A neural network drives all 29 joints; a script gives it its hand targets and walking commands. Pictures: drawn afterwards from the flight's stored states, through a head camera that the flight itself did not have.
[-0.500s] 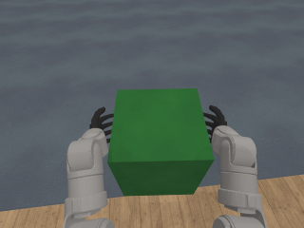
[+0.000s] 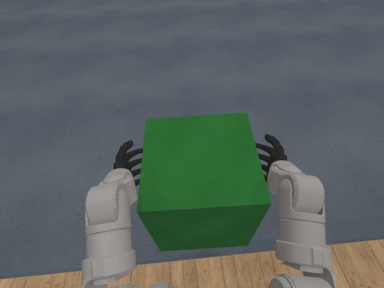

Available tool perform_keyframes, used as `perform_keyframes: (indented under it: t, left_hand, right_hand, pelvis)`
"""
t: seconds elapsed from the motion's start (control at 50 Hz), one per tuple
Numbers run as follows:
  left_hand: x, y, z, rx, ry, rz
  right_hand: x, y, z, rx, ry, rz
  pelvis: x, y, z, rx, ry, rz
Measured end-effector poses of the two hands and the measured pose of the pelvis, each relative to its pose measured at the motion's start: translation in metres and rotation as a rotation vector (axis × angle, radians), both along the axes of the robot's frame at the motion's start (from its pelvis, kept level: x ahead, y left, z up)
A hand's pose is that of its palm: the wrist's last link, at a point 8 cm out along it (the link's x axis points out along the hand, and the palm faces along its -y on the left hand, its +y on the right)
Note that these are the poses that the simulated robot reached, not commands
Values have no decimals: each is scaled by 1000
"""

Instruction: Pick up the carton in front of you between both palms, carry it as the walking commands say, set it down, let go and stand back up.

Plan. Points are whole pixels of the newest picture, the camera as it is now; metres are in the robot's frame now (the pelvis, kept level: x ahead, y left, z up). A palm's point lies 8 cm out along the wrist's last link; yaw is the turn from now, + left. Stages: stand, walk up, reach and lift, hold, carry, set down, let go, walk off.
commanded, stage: carry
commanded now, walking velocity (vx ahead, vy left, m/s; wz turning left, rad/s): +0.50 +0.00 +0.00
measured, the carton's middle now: (200, 186) +0.33 +0.01 +0.02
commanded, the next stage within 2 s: none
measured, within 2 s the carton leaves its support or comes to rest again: neither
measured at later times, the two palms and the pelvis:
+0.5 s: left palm (141, 97) +0.59 +0.17 +0.07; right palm (249, 99) +0.56 -0.13 +0.08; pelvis +0.26 +0.05 +0.00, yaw -2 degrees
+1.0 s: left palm (168, 60) +0.89 +0.13 +0.01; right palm (245, 59) +0.90 -0.17 +0.01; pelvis +0.58 -0.02 -0.07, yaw -1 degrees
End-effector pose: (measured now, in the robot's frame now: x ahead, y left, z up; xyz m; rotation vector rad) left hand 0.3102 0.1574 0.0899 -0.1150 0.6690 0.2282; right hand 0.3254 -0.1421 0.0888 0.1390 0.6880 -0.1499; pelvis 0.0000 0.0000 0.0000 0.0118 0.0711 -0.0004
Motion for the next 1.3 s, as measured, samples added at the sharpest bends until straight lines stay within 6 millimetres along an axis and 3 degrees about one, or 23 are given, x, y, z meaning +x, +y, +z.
perform_keyframes:
  t: [0.1,0.2,0.36,0.5,0.62,0.74,0.82,0.88,0.92,1.04,1.16,1.3]
  left_hand:
    - [48,1,15,2,-59,-7]
    - [106,4,21,4,-79,-29]
    - [214,16,-8,-23,-60,-91]
    - [279,14,-18,-49,12,-102]
    - [343,17,1,-41,-64,-87]
    - [419,6,11,-28,-116,-85]
    - [480,-13,-2,-17,-117,-93]
    - [526,-26,-21,4,-119,-82]
    - [552,-31,-39,31,-95,-73]
    - [601,-29,-87,3,51,-15]
    - [674,-28,-94,-19,26,1]
    - [785,-23,-85,-22,-53,-29]
  right_hand:
    - [44,1,12,-5,-60,-3]
    - [93,4,15,-10,-81,-19]
    - [185,16,-3,-62,-62,-64]
    - [239,15,-13,-43,11,-106]
    - [312,17,8,-42,-65,-86]
    - [391,6,18,-58,-117,-64]
    - [450,-13,2,-58,-118,-65]
    - [501,-27,-22,-43,-121,-50]
    - [532,-31,-44,-26,-97,-35]
    - [593,-29,-91,9,50,-20]
    - [666,-28,-97,8,24,-22]
    - [768,-23,-87,-16,-58,-36]
  pelvis:
    - [40,-1,5,3,9,-7]
    - [94,8,4,-2,14,-22]
    - [195,33,-19,-3,-3,-27]
    - [259,46,-2,-21,5,-33]
    - [322,42,5,-21,22,-30]
    - [401,26,-4,0,23,-16]
    - [464,10,-27,26,10,-15]
    - [515,-3,-56,46,-22,-11]
    - [538,-7,-69,11,-20,-22]
    - [601,-22,-69,-9,-2,-21]
    - [672,-26,-63,-7,15,-20]
    - [779,-15,-70,-8,16,-33]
